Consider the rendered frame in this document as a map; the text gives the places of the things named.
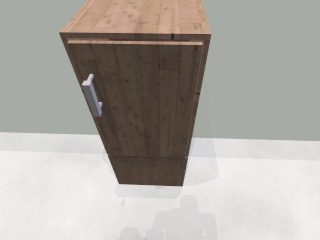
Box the cupboard door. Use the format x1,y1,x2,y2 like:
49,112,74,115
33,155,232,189
67,40,203,158

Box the handle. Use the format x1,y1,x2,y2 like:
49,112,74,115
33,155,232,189
82,74,103,117

